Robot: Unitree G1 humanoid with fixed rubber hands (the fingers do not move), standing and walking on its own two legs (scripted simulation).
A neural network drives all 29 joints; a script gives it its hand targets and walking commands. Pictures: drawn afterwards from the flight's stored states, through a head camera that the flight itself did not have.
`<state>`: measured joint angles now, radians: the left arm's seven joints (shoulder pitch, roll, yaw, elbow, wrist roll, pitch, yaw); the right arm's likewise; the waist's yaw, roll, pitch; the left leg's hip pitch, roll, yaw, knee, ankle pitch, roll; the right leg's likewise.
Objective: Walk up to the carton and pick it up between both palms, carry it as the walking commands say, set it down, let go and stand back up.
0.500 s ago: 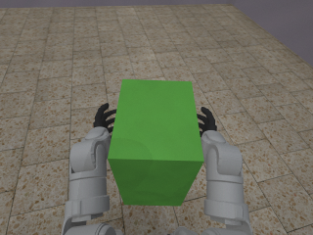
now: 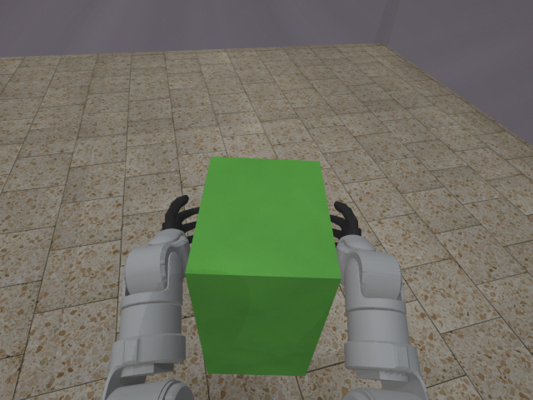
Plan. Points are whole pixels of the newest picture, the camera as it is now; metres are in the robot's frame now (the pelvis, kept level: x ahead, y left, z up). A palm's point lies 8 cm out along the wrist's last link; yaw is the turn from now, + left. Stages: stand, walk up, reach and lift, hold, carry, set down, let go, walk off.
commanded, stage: carry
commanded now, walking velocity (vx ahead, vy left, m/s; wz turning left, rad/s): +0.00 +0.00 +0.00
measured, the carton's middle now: (260, 272) +0.32 +0.01 +0.03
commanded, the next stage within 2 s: none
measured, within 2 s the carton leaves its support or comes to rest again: neither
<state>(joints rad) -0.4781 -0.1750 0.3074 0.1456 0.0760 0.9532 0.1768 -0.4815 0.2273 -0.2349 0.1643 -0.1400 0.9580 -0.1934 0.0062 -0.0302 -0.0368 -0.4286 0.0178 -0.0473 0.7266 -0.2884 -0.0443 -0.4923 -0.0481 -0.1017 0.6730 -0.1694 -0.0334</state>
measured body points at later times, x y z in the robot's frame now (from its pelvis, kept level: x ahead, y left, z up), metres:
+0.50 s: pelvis +0.01 +0.00 +0.00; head +0.03 +0.01 +0.45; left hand +0.36 +0.13 +0.05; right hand +0.35 -0.13 +0.05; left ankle +0.06 +0.15 -0.71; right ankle +0.12 -0.11 -0.71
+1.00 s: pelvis +0.02 +0.01 +0.01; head +0.01 +0.02 +0.46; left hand +0.37 +0.15 +0.06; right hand +0.36 -0.11 +0.06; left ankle +0.06 +0.15 -0.71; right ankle +0.12 -0.11 -0.71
